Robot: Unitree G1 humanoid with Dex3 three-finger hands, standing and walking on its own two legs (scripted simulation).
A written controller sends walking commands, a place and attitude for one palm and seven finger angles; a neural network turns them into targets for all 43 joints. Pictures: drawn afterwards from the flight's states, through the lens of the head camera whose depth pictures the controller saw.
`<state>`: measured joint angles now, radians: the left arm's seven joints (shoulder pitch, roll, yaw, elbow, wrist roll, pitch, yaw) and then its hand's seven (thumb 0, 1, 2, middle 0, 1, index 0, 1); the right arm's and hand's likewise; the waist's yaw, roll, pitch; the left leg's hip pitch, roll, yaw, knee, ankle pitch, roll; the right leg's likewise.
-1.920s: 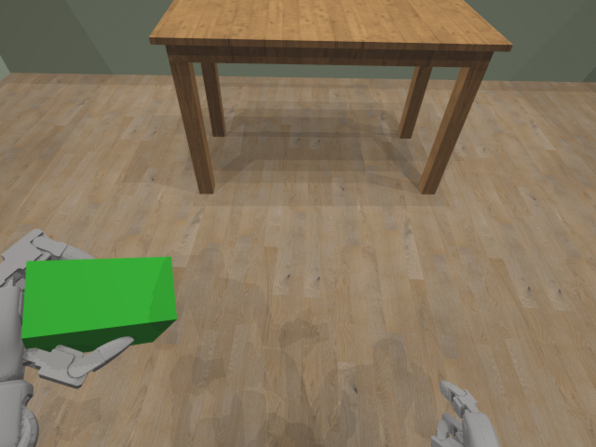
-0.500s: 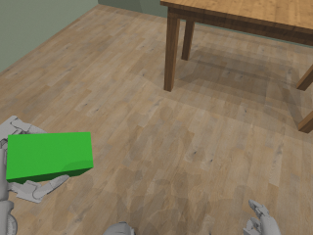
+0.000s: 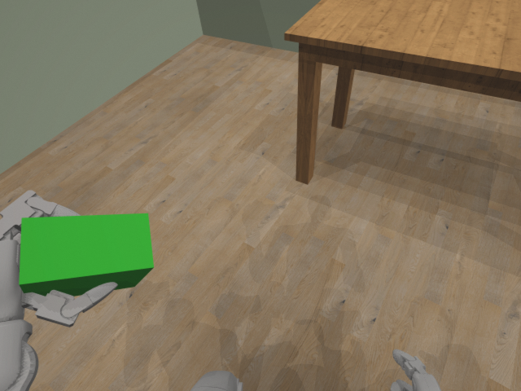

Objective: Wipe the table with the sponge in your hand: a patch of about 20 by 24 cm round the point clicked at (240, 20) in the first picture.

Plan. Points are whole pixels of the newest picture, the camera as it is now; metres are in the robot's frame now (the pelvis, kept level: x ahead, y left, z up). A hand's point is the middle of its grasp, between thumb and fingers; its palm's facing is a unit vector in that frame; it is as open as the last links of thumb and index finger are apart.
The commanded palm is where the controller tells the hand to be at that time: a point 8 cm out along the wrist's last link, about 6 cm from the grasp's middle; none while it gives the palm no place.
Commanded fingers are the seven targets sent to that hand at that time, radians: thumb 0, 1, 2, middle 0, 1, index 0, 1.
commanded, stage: walk to a spot facing it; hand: left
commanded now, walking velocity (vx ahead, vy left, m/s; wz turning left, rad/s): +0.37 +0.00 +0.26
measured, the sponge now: (106, 256) +0.23 +0.21 +0.15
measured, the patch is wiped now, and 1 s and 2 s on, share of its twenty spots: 0.00 0.00 0.00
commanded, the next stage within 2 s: turn to face it in 1.80 s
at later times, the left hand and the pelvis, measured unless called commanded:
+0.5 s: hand (89, 160) +0.36 +0.28 +0.19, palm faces +0.49 -0.79 -0.38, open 10.3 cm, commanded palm +0.29 +0.31 +0.20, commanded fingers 0.00 0.10 1.30 -1.20 -1.60 -1.20 -1.60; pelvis +0.15 +0.01 +0.01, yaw +5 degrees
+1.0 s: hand (141, 116) +0.46 +0.24 +0.19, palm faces +0.52 -0.72 -0.46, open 10.3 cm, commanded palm +0.39 +0.28 +0.20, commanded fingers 0.00 0.10 1.30 -1.20 -1.60 -1.20 -1.60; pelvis +0.30 -0.03 +0.02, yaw +14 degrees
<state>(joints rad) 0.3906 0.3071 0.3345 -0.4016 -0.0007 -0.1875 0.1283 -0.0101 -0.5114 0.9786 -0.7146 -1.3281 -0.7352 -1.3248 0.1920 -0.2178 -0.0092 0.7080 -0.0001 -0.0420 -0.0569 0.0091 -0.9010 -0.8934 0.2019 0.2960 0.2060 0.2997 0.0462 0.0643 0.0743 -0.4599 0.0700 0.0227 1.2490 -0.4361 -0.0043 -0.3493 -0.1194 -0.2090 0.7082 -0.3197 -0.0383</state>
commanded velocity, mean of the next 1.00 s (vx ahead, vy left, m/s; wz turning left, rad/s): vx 0.36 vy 0.00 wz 0.30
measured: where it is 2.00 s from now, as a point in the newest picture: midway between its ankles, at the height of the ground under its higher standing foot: (288, 315)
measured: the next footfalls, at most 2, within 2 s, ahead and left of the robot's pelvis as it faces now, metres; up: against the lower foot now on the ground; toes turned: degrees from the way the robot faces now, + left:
left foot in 0.36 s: +0.21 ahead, +0.14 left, +0.00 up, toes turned +14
right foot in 0.74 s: +0.34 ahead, -0.14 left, +0.00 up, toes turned -3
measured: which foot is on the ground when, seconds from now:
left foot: up 0.00-0.34, down 0.36-0.74, up 0.76-1.00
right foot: down 0.00-0.36, up 0.38-0.72, down 0.74-1.00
